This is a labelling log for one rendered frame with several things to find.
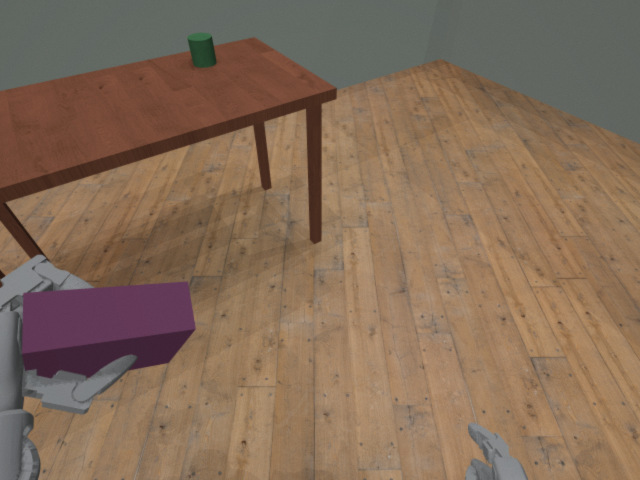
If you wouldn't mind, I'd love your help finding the left robot hand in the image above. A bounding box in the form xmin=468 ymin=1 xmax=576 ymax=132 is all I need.
xmin=0 ymin=255 xmax=138 ymax=415

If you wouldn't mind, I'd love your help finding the right robot hand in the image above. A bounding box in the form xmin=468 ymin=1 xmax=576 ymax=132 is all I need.
xmin=465 ymin=423 xmax=528 ymax=480

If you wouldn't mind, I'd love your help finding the robot left forearm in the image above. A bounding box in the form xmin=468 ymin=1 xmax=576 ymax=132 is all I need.
xmin=0 ymin=409 xmax=41 ymax=480

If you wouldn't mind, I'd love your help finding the sponge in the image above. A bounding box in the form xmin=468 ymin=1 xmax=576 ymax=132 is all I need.
xmin=22 ymin=281 xmax=196 ymax=378

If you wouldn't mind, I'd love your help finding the table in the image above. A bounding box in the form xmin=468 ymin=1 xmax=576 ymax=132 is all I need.
xmin=0 ymin=37 xmax=337 ymax=288

